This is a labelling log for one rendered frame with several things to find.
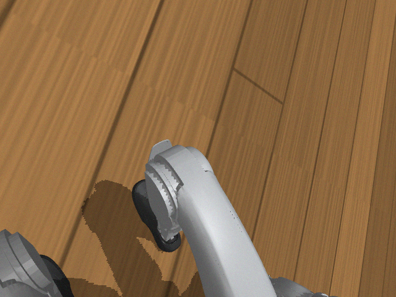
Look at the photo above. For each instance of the right robot foot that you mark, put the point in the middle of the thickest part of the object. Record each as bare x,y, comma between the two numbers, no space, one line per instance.
141,202

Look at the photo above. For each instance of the right robot hand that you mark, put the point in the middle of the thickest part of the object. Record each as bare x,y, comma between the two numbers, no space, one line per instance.
287,288

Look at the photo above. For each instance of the left robot foot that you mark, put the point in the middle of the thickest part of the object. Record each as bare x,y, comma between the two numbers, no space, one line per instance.
58,277

